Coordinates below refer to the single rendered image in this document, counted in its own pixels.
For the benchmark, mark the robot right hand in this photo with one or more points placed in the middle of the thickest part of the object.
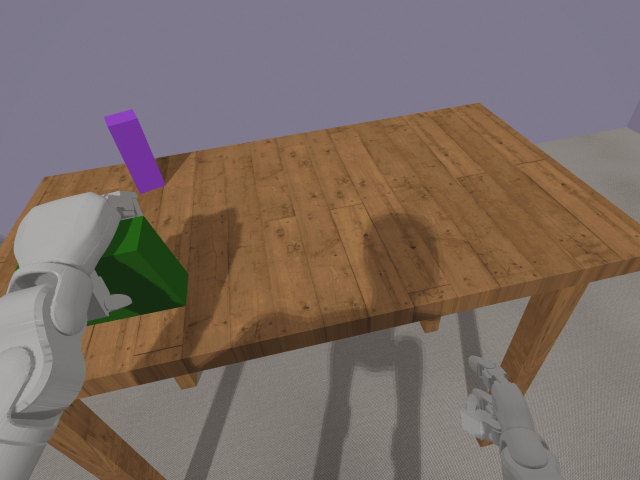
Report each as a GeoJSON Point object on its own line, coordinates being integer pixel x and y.
{"type": "Point", "coordinates": [504, 409]}

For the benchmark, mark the robot right forearm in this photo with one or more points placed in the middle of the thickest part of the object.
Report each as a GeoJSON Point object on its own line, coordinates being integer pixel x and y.
{"type": "Point", "coordinates": [525, 455]}

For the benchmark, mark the robot left forearm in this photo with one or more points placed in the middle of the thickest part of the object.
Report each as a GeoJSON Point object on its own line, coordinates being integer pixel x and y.
{"type": "Point", "coordinates": [43, 317]}

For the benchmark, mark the table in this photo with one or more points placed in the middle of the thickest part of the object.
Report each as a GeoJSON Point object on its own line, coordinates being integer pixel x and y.
{"type": "Point", "coordinates": [309, 238]}

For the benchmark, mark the sponge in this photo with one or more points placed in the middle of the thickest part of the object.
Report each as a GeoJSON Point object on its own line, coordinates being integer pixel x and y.
{"type": "Point", "coordinates": [137, 263]}

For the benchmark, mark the robot left hand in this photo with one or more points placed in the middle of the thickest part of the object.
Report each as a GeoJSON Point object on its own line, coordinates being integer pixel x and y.
{"type": "Point", "coordinates": [76, 231]}

